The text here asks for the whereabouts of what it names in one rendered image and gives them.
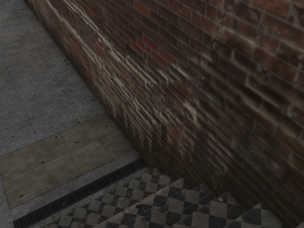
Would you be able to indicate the stairs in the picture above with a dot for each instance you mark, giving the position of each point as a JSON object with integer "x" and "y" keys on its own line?
{"x": 153, "y": 200}

